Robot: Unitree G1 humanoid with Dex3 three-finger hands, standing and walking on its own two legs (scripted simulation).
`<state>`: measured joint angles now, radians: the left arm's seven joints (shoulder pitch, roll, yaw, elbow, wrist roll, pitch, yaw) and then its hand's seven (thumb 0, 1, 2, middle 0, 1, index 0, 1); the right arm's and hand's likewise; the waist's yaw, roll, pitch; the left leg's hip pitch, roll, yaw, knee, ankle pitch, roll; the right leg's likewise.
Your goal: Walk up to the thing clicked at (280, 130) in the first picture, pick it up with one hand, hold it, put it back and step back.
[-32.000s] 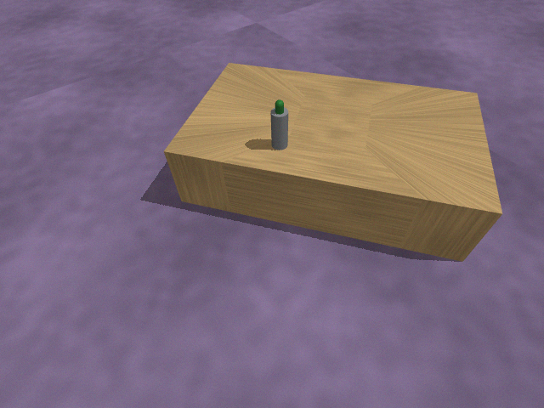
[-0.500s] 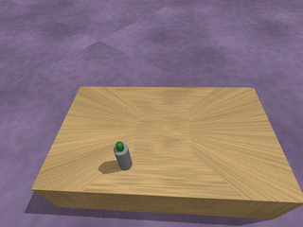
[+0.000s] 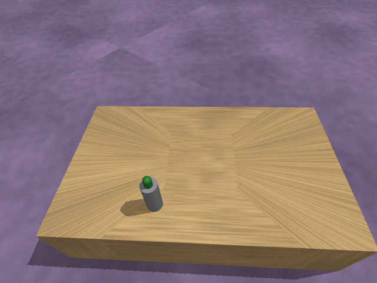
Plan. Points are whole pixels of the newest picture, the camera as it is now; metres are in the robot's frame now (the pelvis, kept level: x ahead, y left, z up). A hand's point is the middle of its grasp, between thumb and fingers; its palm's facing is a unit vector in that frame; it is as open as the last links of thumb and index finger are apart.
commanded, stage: stand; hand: left
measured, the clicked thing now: (150, 192) +0.49 +0.18 -0.35
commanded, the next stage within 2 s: step back in 0.52 s
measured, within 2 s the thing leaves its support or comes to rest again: neither
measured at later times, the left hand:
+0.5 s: hand out of the picture +0.08 +0.26 -0.15, palm faces -0.01 -0.94 -0.35, open 7.4 cm
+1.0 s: hand out of the picture +0.07 +0.33 -0.18, palm faces -0.04 -0.93 -0.36, open 7.4 cm
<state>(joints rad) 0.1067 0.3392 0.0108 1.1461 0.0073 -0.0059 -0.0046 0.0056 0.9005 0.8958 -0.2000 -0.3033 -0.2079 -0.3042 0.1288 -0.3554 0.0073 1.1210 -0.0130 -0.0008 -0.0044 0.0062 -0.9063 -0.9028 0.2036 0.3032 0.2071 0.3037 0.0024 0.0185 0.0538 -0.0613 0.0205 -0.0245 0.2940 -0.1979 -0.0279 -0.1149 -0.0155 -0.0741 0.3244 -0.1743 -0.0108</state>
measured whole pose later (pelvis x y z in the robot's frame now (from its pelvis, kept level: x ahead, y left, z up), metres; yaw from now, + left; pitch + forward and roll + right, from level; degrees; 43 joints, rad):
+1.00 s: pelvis -0.07 +0.06 -0.02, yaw +0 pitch +0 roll -1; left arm 0.04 0.41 0.07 0.90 0.00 0.07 0.03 0.01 0.90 0.90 -0.20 -0.30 -0.21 -0.30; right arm 0.16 -0.35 -0.05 0.92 -0.03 0.04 -0.01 0.01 -0.90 -0.90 0.21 0.30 0.21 0.30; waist -0.02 -0.05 0.20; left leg -0.27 -0.02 -0.01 0.59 -0.31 0.04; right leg -0.48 0.11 0.14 1.16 -0.53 -0.01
